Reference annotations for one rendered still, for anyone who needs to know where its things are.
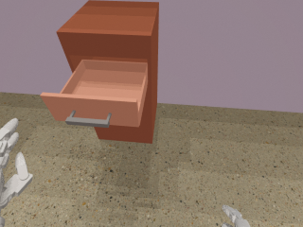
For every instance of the robot left hand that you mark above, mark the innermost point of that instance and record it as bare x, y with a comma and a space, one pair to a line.
18, 182

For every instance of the robot right hand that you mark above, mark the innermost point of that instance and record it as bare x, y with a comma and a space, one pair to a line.
235, 216

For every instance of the cabinet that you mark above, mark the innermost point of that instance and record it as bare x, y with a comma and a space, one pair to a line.
117, 31

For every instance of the handle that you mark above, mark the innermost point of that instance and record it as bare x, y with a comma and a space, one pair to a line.
88, 122

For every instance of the drawer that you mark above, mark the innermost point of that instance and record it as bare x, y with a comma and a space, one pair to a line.
97, 88

